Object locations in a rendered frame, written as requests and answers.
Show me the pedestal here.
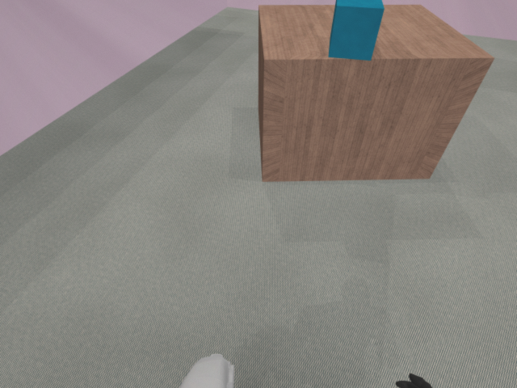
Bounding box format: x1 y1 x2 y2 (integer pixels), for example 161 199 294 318
258 5 494 182

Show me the carton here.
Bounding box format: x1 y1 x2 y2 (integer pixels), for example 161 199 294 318
329 0 384 61

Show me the left robot thigh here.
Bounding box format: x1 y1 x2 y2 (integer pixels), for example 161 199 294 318
179 356 234 388

